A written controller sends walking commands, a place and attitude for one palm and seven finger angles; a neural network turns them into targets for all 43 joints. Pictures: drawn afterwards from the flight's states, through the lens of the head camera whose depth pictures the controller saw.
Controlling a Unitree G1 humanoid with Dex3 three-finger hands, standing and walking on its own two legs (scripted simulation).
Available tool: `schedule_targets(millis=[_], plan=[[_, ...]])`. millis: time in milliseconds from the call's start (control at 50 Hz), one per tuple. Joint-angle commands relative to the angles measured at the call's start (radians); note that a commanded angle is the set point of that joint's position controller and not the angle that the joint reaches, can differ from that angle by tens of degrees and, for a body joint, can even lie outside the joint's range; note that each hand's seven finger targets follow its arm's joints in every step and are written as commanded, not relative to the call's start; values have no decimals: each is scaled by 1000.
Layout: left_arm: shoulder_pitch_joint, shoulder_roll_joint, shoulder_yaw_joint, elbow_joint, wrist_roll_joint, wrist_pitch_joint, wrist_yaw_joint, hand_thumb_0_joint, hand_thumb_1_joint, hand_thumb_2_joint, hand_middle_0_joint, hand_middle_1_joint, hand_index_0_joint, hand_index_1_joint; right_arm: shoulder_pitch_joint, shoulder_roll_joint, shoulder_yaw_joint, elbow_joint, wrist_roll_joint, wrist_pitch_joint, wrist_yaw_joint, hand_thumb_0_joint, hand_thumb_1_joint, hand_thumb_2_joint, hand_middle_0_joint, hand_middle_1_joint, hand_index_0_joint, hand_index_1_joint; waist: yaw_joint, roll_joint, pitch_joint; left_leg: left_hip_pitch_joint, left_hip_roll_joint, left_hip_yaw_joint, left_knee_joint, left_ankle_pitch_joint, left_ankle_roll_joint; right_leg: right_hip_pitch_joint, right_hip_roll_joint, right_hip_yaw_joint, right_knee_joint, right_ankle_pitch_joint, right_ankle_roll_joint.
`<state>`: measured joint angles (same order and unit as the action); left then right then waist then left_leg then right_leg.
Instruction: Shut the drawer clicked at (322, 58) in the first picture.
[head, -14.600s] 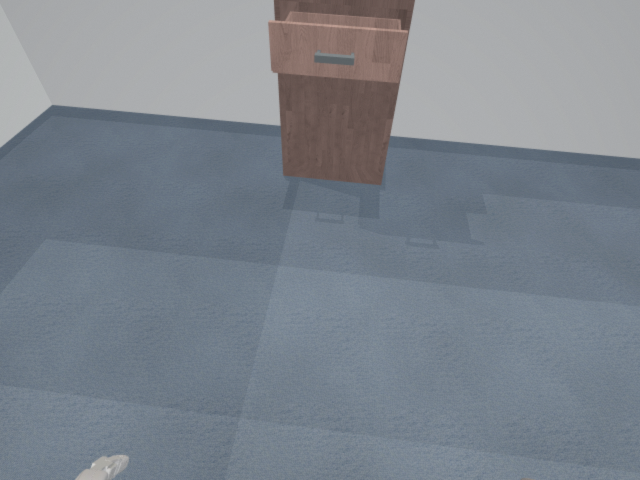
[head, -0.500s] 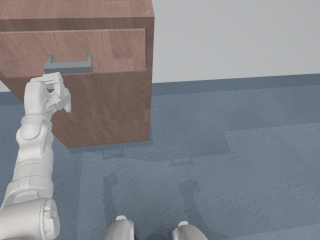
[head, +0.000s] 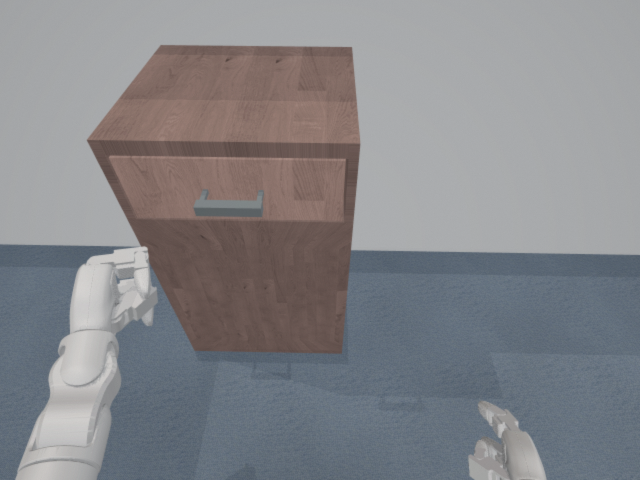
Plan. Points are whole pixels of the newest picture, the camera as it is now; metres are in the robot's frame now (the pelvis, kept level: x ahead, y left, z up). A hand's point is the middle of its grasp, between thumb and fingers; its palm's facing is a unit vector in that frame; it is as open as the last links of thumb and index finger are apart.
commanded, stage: draw the hand back to the body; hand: left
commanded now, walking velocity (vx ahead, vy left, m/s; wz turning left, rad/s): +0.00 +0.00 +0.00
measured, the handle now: (230, 201) +0.62 +0.23 -0.04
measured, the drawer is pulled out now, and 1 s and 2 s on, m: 0.00 0.00 0.00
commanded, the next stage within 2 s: step back with the hand held close in 0.62 s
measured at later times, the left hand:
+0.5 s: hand (47, 354) +0.18 +0.24 +0.19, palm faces +0.41 -0.82 -0.40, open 3.2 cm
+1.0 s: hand (66, 342) +0.20 +0.24 +0.17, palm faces +0.30 -0.82 -0.48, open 3.2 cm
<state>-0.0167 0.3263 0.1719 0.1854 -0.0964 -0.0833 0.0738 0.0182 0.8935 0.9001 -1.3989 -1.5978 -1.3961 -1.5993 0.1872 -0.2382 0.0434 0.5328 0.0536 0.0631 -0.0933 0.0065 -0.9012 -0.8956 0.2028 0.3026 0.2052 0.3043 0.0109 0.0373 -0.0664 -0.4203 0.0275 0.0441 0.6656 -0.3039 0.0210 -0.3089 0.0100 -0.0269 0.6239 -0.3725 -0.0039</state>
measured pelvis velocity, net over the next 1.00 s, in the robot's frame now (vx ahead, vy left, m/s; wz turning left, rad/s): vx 0.00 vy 0.00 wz -0.02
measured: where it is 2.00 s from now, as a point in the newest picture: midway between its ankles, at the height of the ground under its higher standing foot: outside the picture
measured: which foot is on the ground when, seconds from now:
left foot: down 0.00-1.00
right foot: down 0.00-1.00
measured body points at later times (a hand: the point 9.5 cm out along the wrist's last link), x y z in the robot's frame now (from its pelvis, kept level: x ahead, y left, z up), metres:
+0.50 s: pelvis +0.01 +0.00 +0.02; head -0.02 -0.03 +0.47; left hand +0.15 +0.28 +0.21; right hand +0.21 -0.22 -0.06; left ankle +0.02 +0.10 -0.72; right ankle -0.03 -0.12 -0.72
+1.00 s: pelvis +0.00 +0.00 +0.02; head +0.01 -0.02 +0.47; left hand +0.18 +0.28 +0.20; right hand +0.18 -0.24 -0.07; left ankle +0.02 +0.10 -0.72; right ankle -0.03 -0.12 -0.72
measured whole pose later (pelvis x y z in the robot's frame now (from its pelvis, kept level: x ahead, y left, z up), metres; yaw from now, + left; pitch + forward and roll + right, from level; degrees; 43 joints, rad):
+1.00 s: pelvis +0.00 +0.00 +0.02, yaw -1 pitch +0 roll -1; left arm 0.59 0.36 0.33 -0.46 -0.07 -0.18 0.09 0.01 0.89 0.90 -1.40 -1.60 -1.40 -1.60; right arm 0.16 -0.25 -0.02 0.55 0.00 0.03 -0.07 0.01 -0.90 -0.90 0.20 0.30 0.21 0.30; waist 0.01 0.08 0.03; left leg -0.23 0.02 0.07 0.41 -0.18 0.02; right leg -0.12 0.01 0.00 0.35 -0.23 0.01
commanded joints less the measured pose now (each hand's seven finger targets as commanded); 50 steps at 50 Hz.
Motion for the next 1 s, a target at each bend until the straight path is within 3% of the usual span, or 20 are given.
schedule_targets(millis=[0,80,100,160,180,220,340,420,480,580,660,720,740,760,780,820,880,940,980], plan=[[-136,151,47,-369,5,-51,34,0,900,900,-1400,-1600,-1400,-1600,-101,-111,-37,-135,-10,-80,-12,0,-900,-900,200,300,200,300,-4,35,-140,293,1,-48,-177,162,14,28,9,10,-179,226,-25],[22,153,71,-446,6,-39,31,0,900,900,-1400,-1600,-1400,-1600,-121,-116,-35,-125,-22,-98,-5,0,-900,-900,200,300,200,300,13,-16,-66,322,-1,-44,-233,187,13,72,14,7,-248,252,-21],[62,139,69,-479,4,-37,30,0,900,900,-1400,-1600,-1400,-1600,-122,-108,-32,-125,-21,-99,-2,0,-900,-900,200,300,200,300,15,14,-48,327,4,-44,-246,193,10,93,8,6,-247,249,-23],[130,173,126,-569,6,-39,32,0,900,900,-1400,-1600,-1400,-1600,-132,-105,-33,-121,-32,-107,1,0,-900,-900,200,300,200,300,28,-14,-42,355,-1,-37,-268,214,12,123,8,7,-282,273,-19],[150,186,139,-592,9,-43,30,0,900,900,-1400,-1600,-1400,-1600,-139,-106,-34,-118,-35,-114,2,0,-900,-900,200,300,200,300,30,-6,-17,359,-3,-36,-275,209,11,118,12,9,-304,263,-19],[195,188,158,-689,10,-49,34,0,900,900,-1400,-1600,-1400,-1600,-140,-96,-32,-120,-40,-123,4,0,-900,-900,200,300,200,300,37,48,-43,381,-6,-31,-278,236,10,154,4,10,-301,290,-21],[382,178,188,-856,14,-65,36,0,900,900,-1400,-1600,-1400,-1600,-138,-88,-40,-115,-51,-165,15,0,-900,-900,200,300,200,300,44,60,-9,403,-7,-29,-278,268,7,165,6,7,-326,310,-19],[495,190,232,-896,11,-77,33,0,900,900,-1400,-1600,-1400,-1600,-132,-89,-48,-115,-52,-182,16,0,-900,-900,200,300,200,300,54,15,24,391,-7,-23,-277,247,7,158,10,9,-346,297,-15],[497,127,191,-780,12,-62,25,0,900,900,-1400,-1600,-1400,-1600,-125,-93,-55,-97,-51,-178,14,0,-900,-900,200,300,200,300,35,-62,127,374,-4,-15,-286,205,10,105,14,10,-380,248,-7],[411,164,210,-800,20,-75,37,0,900,900,-1400,-1600,-1400,-1600,-125,-96,-58,-93,-55,-182,-2,0,-900,-900,200,300,200,300,42,-16,82,404,-10,-16,-290,168,17,117,3,20,-385,192,-6],[424,173,209,-874,24,-86,47,0,900,900,-1400,-1600,-1400,-1600,-133,-89,-53,-94,-61,-205,-2,0,-900,-900,200,300,200,300,58,48,-1,423,-16,-15,-274,239,16,176,-7,25,-356,281,-12],[438,182,217,-892,26,-87,51,0,900,900,-1400,-1600,-1400,-1600,-136,-86,-49,-91,-62,-219,1,0,-900,-900,200,300,200,300,59,43,33,408,-15,-22,-277,253,9,175,-2,19,-357,297,-15],[379,283,335,-952,31,-123,53,0,900,900,-1400,-1600,-1400,-1600,-127,-113,-54,-125,-59,-182,11,0,-900,-900,200,300,200,300,10,22,114,335,-2,-30,-247,210,27,67,-44,107,-401,339,-11],[474,231,303,-858,31,-126,44,0,900,900,-1400,-1600,-1400,-1600,-131,-100,-58,-103,-62,-158,13,0,-900,-900,200,300,200,300,11,-9,112,328,-3,-35,-237,212,28,63,-61,103,-400,355,-10],[474,234,301,-866,34,-132,40,0,900,900,-1400,-1600,-1400,-1600,-141,-103,-64,-111,-64,-146,15,0,-900,-900,200,300,200,300,12,3,123,325,-7,-33,-242,225,23,56,-59,102,-405,378,-9],[534,181,264,-820,33,-140,34,0,900,900,-1400,-1600,-1400,-1600,-123,-102,-70,-114,-63,-122,21,0,-900,-900,200,300,200,300,2,22,94,317,9,-29,-256,264,19,70,-59,82,-375,385,-4],[603,167,263,-786,27,-147,29,0,900,900,-1400,-1600,-1400,-1600,-118,-102,-86,-124,-56,-96,24,0,-900,-900,200,300,200,300,2,4,24,339,19,-16,-264,356,18,97,-49,52,-344,445,11],[633,189,287,-809,22,-153,34,0,900,900,-1400,-1600,-1400,-1600,-116,-96,-95,-140,-48,-75,24,0,-900,-900,200,300,200,300,3,-52,-50,348,29,-17,-263,439,20,129,-43,33,-306,505,22],[643,227,317,-865,19,-160,39,0,900,900,-1400,-1600,-1400,-1600,-126,-99,-97,-156,-49,-70,20,0,-900,-900,200,300,200,300,12,-32,-102,351,31,-20,-258,503,22,156,-36,26,-275,538,25]])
